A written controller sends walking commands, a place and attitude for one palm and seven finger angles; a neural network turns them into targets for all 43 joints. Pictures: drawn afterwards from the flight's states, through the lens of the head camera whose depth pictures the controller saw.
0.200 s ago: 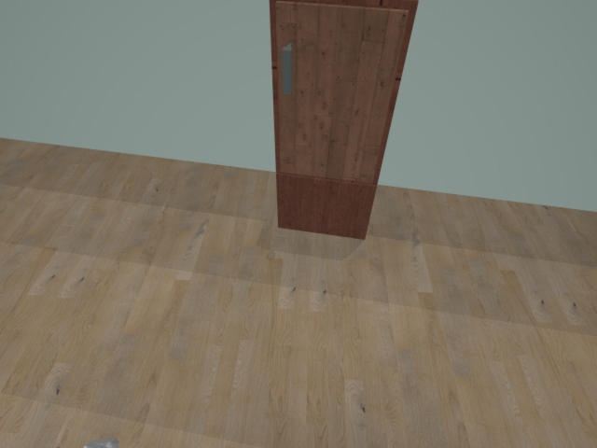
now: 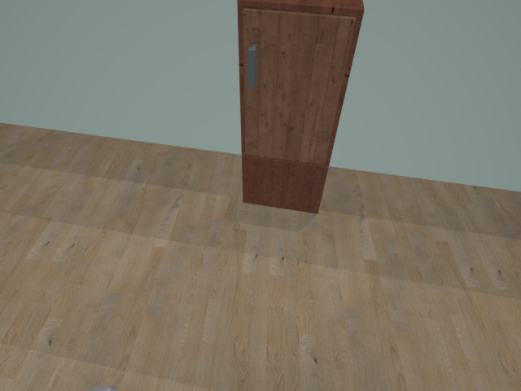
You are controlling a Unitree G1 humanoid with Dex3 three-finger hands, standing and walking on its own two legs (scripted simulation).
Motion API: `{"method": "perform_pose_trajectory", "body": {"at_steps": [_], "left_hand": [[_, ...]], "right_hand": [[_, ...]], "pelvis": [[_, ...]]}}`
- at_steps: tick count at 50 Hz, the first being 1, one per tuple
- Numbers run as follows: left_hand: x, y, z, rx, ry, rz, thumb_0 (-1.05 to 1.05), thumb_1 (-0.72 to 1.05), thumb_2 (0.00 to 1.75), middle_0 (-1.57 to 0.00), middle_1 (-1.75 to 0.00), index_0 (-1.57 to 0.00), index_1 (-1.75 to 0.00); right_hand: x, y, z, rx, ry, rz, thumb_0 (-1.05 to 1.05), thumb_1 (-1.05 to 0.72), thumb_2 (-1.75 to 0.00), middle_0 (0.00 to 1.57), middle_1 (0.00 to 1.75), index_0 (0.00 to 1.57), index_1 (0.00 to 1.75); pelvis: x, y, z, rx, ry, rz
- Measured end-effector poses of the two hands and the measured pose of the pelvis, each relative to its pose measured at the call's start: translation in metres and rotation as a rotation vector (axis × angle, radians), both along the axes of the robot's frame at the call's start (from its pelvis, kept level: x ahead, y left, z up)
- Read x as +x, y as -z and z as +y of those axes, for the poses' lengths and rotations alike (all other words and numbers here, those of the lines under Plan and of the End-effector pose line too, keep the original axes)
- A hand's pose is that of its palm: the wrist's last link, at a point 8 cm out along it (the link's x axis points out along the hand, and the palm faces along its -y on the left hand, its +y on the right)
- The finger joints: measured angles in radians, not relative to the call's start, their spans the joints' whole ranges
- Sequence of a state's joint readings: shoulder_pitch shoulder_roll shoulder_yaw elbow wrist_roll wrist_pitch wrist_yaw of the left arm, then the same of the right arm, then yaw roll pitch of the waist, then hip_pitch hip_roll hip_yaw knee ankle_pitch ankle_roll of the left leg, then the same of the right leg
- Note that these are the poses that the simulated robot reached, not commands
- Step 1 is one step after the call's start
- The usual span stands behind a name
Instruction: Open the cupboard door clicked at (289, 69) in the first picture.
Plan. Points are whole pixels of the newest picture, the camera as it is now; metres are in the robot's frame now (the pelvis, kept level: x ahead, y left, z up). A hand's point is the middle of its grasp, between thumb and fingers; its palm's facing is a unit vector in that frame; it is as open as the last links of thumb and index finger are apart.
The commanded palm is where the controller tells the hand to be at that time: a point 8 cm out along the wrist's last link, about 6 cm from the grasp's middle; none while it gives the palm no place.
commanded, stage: stand and wait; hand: left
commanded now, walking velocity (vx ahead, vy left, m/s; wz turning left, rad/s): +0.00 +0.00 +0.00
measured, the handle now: (253, 65) +1.14 +0.09 +0.00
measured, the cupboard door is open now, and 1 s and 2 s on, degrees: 0 0 0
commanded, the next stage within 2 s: look at it before walking up in 0.62 s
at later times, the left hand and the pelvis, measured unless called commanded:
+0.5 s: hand out of the picture +0.05 +0.24 -0.16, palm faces -0.02 -0.94 -0.33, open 7.4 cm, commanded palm none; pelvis -0.01 -0.01 +0.00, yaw +0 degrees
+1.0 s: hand out of the picture +0.07 +0.24 -0.15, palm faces -0.03 -0.95 -0.32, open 7.4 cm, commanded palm none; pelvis -0.01 -0.01 +0.01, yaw +0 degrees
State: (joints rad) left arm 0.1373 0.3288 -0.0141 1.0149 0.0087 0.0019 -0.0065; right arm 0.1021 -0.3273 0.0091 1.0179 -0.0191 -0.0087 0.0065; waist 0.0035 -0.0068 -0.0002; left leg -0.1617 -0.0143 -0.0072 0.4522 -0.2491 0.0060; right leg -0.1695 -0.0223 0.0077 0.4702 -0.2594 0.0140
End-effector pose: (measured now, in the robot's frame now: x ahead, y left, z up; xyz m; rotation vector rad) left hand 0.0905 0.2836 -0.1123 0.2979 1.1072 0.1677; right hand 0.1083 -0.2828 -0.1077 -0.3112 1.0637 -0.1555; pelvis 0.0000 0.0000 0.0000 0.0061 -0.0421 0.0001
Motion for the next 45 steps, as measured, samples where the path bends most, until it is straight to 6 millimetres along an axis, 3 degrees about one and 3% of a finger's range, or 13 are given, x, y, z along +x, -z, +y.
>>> {"method": "perform_pose_trajectory", "body": {"at_steps": [14,22,45], "left_hand": [[-0.042,0.008,-0.002,-0.004,-0.032,0.108,0.0,0.9,0.89,-0.21,-0.3,-0.2,-0.3],[-0.052,0.008,0.002,0.009,-0.04,0.138,0.0,0.91,0.89,-0.21,-0.3,-0.2,-0.3],[-0.025,0.003,-0.002,0.005,-0.012,0.084,0.0,0.91,0.89,-0.21,-0.3,-0.2,-0.3]], "right_hand": [[-0.046,0.008,-0.011,-0.01,0.039,0.127,0.01,-0.9,-0.9,0.2,0.3,0.2,0.3],[-0.065,0.01,-0.016,-0.013,0.059,0.179,0.01,-0.9,-0.9,0.2,0.3,0.2,0.3],[-0.045,0.006,-0.014,-0.005,0.053,0.132,0.0,-0.9,-0.9,0.2,0.3,0.2,0.3]], "pelvis": [[-0.009,-0.002,-0.005,-0.003,-0.003,0.002],[-0.011,-0.003,-0.006,-0.003,-0.002,0.002],[-0.007,-0.005,-0.006,-0.002,0.006,0.006]]}}
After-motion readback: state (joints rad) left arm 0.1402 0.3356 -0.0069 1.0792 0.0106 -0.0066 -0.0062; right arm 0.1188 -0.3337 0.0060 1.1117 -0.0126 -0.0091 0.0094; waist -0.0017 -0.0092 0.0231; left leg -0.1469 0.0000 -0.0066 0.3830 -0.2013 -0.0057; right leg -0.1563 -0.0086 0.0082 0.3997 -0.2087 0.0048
